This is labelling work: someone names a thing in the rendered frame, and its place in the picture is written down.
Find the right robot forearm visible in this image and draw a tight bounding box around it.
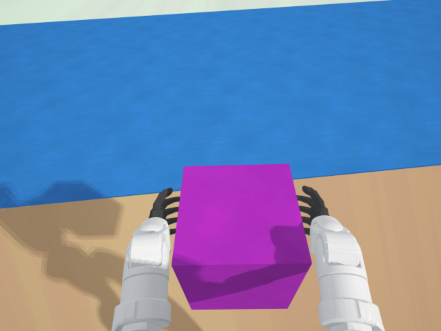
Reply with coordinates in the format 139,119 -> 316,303
310,215 -> 385,331

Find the carton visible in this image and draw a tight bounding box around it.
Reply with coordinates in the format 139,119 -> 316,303
172,163 -> 312,310

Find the robot left hand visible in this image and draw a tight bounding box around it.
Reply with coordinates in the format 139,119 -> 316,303
149,188 -> 180,235

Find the robot right hand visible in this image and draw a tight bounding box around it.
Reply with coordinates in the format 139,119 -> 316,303
296,185 -> 329,236

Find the left robot forearm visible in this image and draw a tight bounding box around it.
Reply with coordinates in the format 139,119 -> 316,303
111,217 -> 171,331

